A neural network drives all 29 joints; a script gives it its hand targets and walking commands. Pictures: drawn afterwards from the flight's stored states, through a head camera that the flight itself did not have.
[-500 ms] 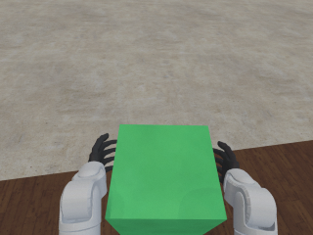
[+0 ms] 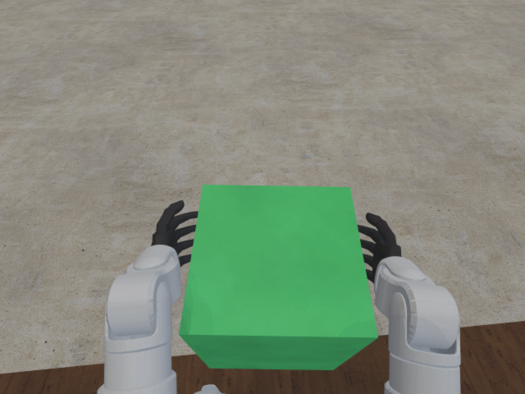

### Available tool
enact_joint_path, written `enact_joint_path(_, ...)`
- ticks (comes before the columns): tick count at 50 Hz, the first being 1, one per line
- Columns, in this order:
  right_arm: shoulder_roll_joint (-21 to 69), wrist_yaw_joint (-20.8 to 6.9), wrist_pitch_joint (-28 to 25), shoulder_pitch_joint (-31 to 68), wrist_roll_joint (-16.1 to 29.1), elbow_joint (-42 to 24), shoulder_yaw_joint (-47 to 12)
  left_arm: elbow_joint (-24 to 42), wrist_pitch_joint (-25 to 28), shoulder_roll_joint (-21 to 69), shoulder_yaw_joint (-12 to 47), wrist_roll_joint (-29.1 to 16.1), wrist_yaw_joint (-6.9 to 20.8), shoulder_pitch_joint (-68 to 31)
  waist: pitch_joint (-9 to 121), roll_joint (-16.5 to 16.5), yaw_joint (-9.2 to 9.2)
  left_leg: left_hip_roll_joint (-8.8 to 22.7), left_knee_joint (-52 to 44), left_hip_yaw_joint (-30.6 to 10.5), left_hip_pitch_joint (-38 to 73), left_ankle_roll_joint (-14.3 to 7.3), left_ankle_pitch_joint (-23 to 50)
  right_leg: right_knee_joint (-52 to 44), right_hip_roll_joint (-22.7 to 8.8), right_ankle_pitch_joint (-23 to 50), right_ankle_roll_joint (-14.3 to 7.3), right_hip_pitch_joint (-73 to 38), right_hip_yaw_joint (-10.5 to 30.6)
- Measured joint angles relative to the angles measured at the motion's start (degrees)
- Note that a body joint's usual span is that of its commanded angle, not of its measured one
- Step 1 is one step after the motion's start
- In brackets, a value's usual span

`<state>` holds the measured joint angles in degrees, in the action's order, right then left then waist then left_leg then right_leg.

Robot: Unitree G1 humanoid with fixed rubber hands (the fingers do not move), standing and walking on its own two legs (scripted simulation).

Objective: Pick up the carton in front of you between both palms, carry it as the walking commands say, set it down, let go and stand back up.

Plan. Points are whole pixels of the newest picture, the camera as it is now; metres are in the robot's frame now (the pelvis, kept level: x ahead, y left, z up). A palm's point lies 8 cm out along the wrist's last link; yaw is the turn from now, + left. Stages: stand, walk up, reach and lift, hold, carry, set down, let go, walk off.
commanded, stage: carry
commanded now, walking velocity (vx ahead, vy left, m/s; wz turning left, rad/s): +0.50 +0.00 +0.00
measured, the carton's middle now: (273, 285) +0.30 +0.01 +0.02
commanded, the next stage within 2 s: none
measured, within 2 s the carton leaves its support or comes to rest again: neither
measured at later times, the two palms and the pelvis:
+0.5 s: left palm (197, 107) +0.71 +0.19 +0.09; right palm (327, 111) +0.69 -0.10 +0.09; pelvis +0.32 +0.05 -0.01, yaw +0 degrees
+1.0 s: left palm (232, 87) +1.04 +0.16 -0.04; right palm (322, 88) +1.05 -0.14 -0.05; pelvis +0.68 -0.02 -0.11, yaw +1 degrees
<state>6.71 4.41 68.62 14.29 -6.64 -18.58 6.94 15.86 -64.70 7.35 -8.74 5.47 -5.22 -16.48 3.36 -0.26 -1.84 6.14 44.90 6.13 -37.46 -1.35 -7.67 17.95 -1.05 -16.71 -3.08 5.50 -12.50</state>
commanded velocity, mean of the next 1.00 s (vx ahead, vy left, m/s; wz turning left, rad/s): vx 0.50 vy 0.00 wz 0.00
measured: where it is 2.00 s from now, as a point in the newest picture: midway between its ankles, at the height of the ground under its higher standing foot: (284, 192)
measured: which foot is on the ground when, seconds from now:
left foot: up 0.00-0.14, down 0.16-0.78, up 0.80-1.00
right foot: down 0.00-0.18, up 0.20-0.72, down 0.74-1.00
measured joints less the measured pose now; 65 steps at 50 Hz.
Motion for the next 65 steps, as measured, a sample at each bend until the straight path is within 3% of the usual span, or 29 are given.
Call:
enact_joint_path(7,-5.2,1.09,1.9,14.85,2.43,12.98,1.85,-12.81,-2.08,-5.18,-0.67,-1.22,-1.6,-14.76,-0.06,0.37,0.11,-3.76,-14.0,3.71,5.05,-3.2,3.48,5.41,-0.5,-11.0,3.61,-7.48,1.85)
enact_joint_path(9,-5.53,1.35,1.46,19.48,2.49,18.23,2.45,-17.26,-2.25,-7.32,-1.23,-1.97,-1.88,-18.88,-1.24,1.75,1.46,-4.94,-10.75,4.64,5.61,-4.93,2.22,20.11,-2.71,-13.29,3.18,-3.2,3.53)
enact_joint_path(12,-5.93,1.89,1.39,23.54,2.86,23.44,2.96,-22.31,-2.43,-9.17,-2.24,-3.02,-1.92,-22.78,-4.4,1.49,3.42,-5.48,-7.95,4.28,6.87,-5.63,-2.95,47.43,-0.4,-10.35,1.01,10.15,10.84)
enact_joint_path(14,-6.42,2.11,1.44,24.4,3.63,24.26,3.46,-23.52,-2.72,-8.89,-2.94,-2.68,-2.07,-24.47,-6.31,1.13,3.84,-5.91,-10.32,3.95,9.38,-5.09,-3.52,53.57,-0.01,-7.11,-0.17,17.44,12.2)
enact_joint_path(24,-4.08,2.31,-0.63,23.82,3.7,17.89,7.05,-15.69,-1.07,-5.17,-5.82,-0.81,-2.23,-23.25,-8.48,0.56,3.99,-7.31,-19.03,1.78,21.56,-4.77,-9.33,34.19,-1.95,1.7,1.33,33.54,11.02)
enact_joint_path(30,-2.82,2.3,-0.66,21.71,3.36,14.3,5.64,-9.99,-1.54,-4.54,-6.01,-1.08,-2.08,-19.52,-5.12,1.03,4.78,-8.83,-17.38,0.5,29.42,-3.25,-18.44,26.29,-1.18,16.36,0.02,34.36,8.61)
enact_joint_path(34,-3.67,2.27,0.0,21.39,3.36,15.79,3.78,-10.8,-2.78,-4.83,-6.25,-0.4,-1.56,-19.4,-2.22,2.37,6.61,-10.54,-11.93,-0.53,35.19,-2.04,-28.26,9.93,-1.15,33.62,-0.44,30.64,7.61)
enact_joint_path(36,-4.7,2.28,0.62,21.72,3.76,17.21,3.09,-12.46,-3.26,-4.99,-6.01,0.12,-1.36,-19.97,-1.4,2.63,6.2,-10.8,-6.06,-0.55,38.27,-1.57,-34.13,6.56,-0.96,36.02,-0.82,27.02,6.02)
enact_joint_path(37,-5.26,2.27,1.08,21.83,3.97,18.0,2.87,-13.68,-3.44,-5.09,-5.73,0.28,-1.3,-20.28,-1.06,2.71,5.37,-10.67,-0.5,-0.22,39.0,-1.33,-36.26,6.16,-0.83,33.96,-0.88,24.31,5.01)
enact_joint_path(39,-6.75,2.26,1.94,23.1,4.67,20.07,2.77,-16.47,-3.61,-5.29,-5.22,0.71,-1.28,-21.71,-0.48,1.19,3.37,-8.96,18.12,-1.1,34.81,-0.84,-32.26,11.21,0.88,12.14,-3.28,21.27,4.8)
enact_joint_path(40,-7.37,2.27,2.09,24.08,4.92,21.56,2.68,-18.05,-3.45,-5.66,-5.01,0.69,-1.27,-22.45,-0.92,0.13,2.32,-8.72,27.33,-3.16,31.23,-0.65,-30.88,15.61,1.97,5.96,-4.49,22.55,4.62)
enact_joint_path(42,-7.58,2.34,2.87,24.5,4.74,23.46,2.41,-20.57,-3.61,-6.37,-4.67,0.05,-1.29,-22.65,-2.28,-0.14,0.9,-8.93,37.89,-6.24,23.77,-0.34,-26.88,19.74,2.83,4.86,-5.8,23.32,4.18)
enact_joint_path(44,-6.68,2.49,3.71,24.04,3.84,23.58,2.54,-20.94,-3.76,-6.6,-4.89,-0.95,-1.42,-21.51,-4.46,-0.1,0.09,-7.88,39.42,-7.52,16.27,-0.05,-22.64,19.46,3.73,2.4,-6.06,21.72,4.11)
enact_joint_path(52,-2.78,2.73,-0.54,19.68,1.38,18.93,4.93,-18.07,1.89,-4.23,-6.61,-2.6,-1.86,-17.14,-9.37,0.79,-1.21,-3.24,22.3,-5.25,-4.72,0.24,-9.88,11.85,5.36,-1.5,-6.05,12.24,5.34)
enact_joint_path(56,-1.81,2.58,-3.85,15.28,1.36,16.99,4.64,-17.25,5.05,-3.27,-5.73,-2.72,-1.74,-13.98,-8.31,0.68,-1.35,-4.05,10.91,-2.53,-6.66,-0.57,-2.05,7.98,6.2,-4.47,-5.55,5.44,6.79)
enact_joint_path(60,-1.88,2.56,-5.57,12.48,1.64,15.23,3.66,-16.44,6.56,-3.33,-4.34,-3.05,-1.68,-12.31,-6.42,0.15,-0.96,-7.05,-7.33,1.42,-0.92,-1.82,5.83,6.64,6.99,-7.99,-4.64,-1.62,7.83)
enact_joint_path(62,-1.97,2.56,-5.81,12.12,1.62,15.11,2.82,-15.83,6.34,-3.97,-3.83,-3.33,-1.67,-11.87,-5.55,-0.01,-0.03,-8.62,-15.44,4.07,5.4,-2.46,9.25,12.28,7.23,-9.72,-3.45,-3.24,7.59)
enact_joint_path(64,-1.86,2.6,-5.92,13.08,1.26,15.55,2.29,-15.67,5.72,-5.38,-3.43,-3.84,-1.6,-12.7,-4.86,1.21,1.63,-9.58,-15.59,4.83,9.26,-6.64,2.34,28.52,6.33,-10.63,-0.62,1.22,7.84)
enact_joint_path(65,-2.17,2.62,-5.77,14.06,1.24,16.29,2.09,-16.15,5.47,-5.93,-3.4,-3.94,-1.57,-13.48,-4.85,1.55,2.55,-9.8,-13.9,4.99,9.68,-7.4,-0.07,38.67,6.21,-11.47,0.56,5.29,9.19)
